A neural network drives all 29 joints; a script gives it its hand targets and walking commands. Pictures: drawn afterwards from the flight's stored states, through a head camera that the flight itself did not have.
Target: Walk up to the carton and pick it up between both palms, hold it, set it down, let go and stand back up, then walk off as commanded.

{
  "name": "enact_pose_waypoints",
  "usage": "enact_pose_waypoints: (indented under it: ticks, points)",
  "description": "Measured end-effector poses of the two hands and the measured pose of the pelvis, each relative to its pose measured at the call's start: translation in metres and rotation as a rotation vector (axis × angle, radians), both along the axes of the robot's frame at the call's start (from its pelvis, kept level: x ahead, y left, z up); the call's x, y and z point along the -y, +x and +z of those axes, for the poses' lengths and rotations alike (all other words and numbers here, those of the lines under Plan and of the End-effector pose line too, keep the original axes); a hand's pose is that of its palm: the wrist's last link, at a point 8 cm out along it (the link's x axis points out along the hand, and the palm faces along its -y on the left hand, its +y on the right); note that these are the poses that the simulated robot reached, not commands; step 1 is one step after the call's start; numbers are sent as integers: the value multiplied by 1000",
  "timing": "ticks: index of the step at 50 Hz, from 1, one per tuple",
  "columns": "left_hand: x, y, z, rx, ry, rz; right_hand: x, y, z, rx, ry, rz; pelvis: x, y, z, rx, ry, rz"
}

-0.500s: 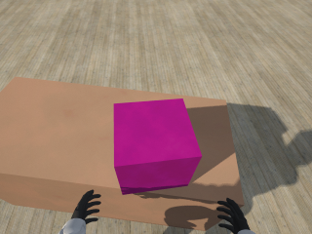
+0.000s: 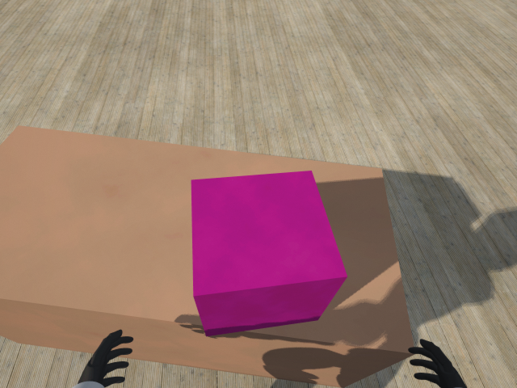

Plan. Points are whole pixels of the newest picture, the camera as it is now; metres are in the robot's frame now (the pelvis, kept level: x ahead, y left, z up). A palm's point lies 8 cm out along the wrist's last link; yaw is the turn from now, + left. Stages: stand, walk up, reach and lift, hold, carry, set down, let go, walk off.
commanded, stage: stand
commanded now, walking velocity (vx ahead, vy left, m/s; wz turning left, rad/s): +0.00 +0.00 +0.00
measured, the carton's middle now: (258, 254) +0.36 +0.01 -0.10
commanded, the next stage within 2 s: walk off in 0.86 s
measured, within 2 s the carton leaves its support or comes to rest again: neither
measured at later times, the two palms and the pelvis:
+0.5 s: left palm out of the picture +0.05 +0.26 -0.11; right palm out of the picture +0.07 -0.30 -0.08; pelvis -0.04 +0.00 +0.00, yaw +0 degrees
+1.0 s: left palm out of the picture +0.05 +0.26 -0.12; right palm out of the picture +0.06 -0.31 -0.09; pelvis -0.03 +0.00 +0.00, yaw +0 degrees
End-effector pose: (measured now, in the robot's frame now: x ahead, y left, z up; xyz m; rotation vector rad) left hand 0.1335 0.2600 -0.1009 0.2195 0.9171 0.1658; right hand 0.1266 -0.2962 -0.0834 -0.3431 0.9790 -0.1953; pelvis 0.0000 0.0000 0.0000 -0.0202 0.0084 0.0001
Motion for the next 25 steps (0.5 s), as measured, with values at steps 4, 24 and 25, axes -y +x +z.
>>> enact_pose_waypoints:
  ticks: [4, 24, 25]
  points:
    - [0, -8, 0, 0, -4, 4, -3, -2, 1, 21, 11, -3, 0, -5, 0, 6, 0, 0]
    - [-2, -76, -11, -69, -21, 25, 6, -58, 2, 11, -6, -23, 1, -40, 0, 55, 1, -1]
    - [-2, -79, -12, -76, -22, 26, 7, -60, 2, 4, -6, -25, 0, -40, 0, 55, 1, -1]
